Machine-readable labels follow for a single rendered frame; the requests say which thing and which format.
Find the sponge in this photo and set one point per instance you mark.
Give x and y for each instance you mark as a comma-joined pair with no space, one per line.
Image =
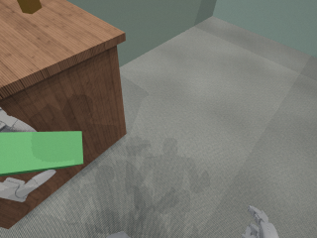
30,152

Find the right robot hand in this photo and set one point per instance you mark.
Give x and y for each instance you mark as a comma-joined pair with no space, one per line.
265,229

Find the table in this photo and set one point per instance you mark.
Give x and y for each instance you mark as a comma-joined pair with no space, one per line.
59,72

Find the left robot hand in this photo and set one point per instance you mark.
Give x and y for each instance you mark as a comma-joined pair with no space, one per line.
12,188

